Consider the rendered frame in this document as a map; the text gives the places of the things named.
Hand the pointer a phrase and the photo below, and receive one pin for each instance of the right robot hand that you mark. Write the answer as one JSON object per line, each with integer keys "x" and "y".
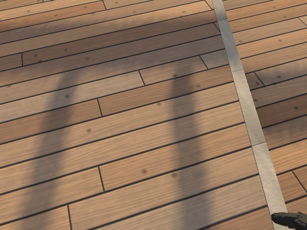
{"x": 297, "y": 221}

